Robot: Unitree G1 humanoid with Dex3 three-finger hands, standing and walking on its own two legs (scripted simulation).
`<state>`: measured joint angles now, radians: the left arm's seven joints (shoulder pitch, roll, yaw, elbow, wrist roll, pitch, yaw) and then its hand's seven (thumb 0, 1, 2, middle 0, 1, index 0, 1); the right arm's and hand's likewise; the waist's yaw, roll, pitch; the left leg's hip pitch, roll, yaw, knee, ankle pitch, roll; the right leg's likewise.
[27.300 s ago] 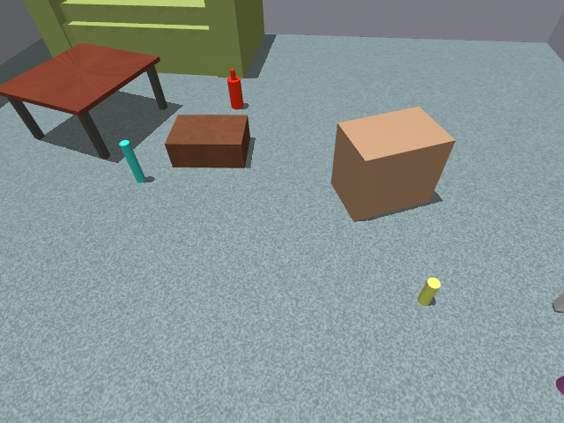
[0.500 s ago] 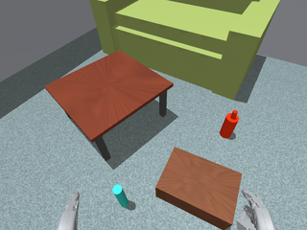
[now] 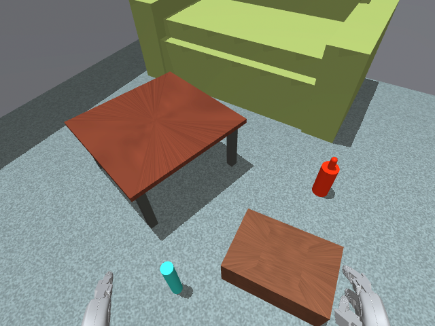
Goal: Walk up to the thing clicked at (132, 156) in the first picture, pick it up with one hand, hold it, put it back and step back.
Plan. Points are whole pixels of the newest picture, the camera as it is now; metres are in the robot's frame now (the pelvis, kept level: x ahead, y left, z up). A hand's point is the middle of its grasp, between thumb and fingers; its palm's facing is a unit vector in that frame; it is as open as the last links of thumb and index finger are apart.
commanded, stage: home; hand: left
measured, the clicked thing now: (172, 279) +0.40 +0.22 -0.60
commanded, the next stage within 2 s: stand in 0.52 s
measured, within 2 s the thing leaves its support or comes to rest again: neither
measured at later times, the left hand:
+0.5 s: hand (131, 319) +0.17 +0.18 -0.06, palm faces +0.10 -0.95 -0.28, open 17.5 cm
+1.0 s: hand out of the picture +0.16 +0.21 -0.09, palm faces -0.02 -0.95 -0.32, open 11.1 cm
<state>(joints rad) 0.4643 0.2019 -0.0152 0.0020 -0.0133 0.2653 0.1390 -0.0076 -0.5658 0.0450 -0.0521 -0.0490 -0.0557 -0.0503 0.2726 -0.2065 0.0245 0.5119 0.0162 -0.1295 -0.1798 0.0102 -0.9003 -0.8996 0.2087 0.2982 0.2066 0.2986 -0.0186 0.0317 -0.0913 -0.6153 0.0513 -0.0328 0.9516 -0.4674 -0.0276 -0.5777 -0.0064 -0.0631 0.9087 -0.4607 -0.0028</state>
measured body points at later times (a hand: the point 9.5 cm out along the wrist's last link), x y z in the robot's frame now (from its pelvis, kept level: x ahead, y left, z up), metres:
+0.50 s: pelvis +0.00 +0.00 +0.00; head +0.03 +0.01 +0.45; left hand +0.16 +0.23 -0.04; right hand +0.16 -0.24 -0.07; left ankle +0.01 +0.13 -0.69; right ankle +0.00 -0.12 -0.69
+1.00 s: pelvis +0.00 +0.01 +0.01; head +0.03 +0.02 +0.46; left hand +0.16 +0.26 -0.07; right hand +0.15 -0.24 -0.09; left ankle +0.01 +0.13 -0.69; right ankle +0.00 -0.12 -0.69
